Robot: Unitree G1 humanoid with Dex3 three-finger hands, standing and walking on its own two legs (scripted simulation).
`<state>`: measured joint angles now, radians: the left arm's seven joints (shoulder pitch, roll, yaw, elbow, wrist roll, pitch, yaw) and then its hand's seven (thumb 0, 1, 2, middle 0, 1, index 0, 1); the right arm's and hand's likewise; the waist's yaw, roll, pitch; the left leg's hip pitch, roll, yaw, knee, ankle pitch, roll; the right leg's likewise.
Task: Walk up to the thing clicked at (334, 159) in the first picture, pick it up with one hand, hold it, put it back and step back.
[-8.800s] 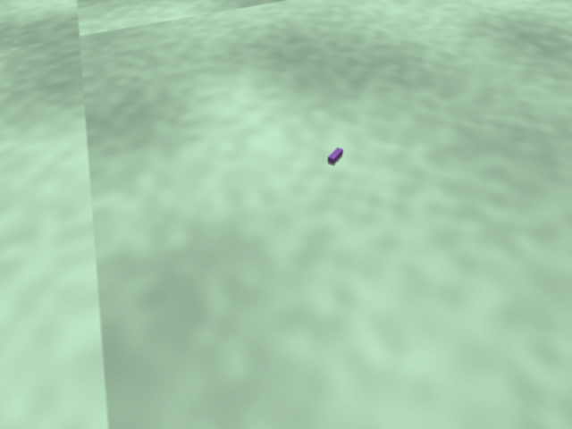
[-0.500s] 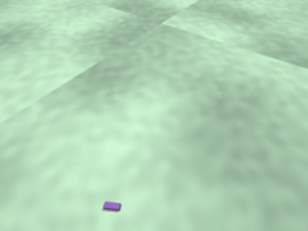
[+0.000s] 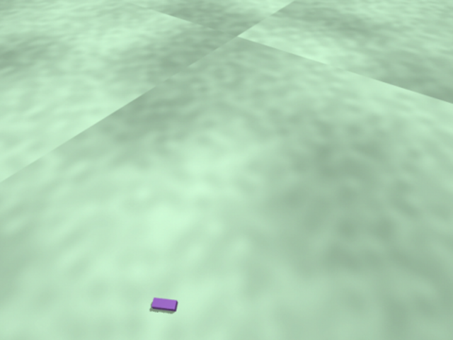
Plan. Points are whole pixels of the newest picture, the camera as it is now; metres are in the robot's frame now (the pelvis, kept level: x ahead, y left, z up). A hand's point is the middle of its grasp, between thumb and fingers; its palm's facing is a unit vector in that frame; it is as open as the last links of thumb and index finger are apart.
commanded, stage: stand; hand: left
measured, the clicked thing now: (164, 304) +0.36 +0.30 -0.77
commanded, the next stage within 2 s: walk up in 0.60 s
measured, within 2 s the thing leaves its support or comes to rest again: neither
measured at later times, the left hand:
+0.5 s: hand out of the picture +0.07 +0.25 -0.16, palm faces -0.02 -0.94 -0.35, open 7.4 cm
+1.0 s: hand out of the picture +0.07 +0.35 -0.18, palm faces +0.00 -0.91 -0.41, open 7.4 cm
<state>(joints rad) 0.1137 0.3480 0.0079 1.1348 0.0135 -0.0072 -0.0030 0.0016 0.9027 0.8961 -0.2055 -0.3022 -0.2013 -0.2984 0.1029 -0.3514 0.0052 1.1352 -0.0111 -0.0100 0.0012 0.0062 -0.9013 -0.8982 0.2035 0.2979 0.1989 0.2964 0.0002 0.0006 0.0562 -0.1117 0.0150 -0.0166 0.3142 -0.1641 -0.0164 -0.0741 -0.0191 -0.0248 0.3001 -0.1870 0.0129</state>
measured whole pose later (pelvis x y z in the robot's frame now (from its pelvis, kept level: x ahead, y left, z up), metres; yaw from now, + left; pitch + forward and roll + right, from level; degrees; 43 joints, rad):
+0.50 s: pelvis +0.00 +0.00 +0.00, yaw +0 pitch -2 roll +0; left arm 0.12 0.35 0.01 1.13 0.01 -0.01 0.00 0.00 0.90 0.90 -0.21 -0.30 -0.20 -0.30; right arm 0.10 -0.35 0.01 1.13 -0.01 -0.01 0.00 0.01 -0.90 -0.90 0.20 0.30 0.20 0.30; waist 0.00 0.00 0.05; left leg -0.11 0.02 -0.02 0.32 -0.17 -0.02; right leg -0.07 -0.02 -0.03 0.31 -0.20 0.01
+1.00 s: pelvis -0.05 +0.06 -0.03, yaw +3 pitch -2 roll +1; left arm 0.05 0.42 0.06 0.95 0.02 0.03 0.03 0.00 0.90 0.90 -0.21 -0.30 -0.20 -0.30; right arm 0.14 -0.40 -0.10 0.96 -0.03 0.04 0.03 0.00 -0.90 -0.90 0.20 0.30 0.20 0.30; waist -0.01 -0.05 0.20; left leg -0.25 -0.02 -0.03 0.62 -0.33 0.00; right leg -0.34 -0.13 0.03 0.70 -0.36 0.02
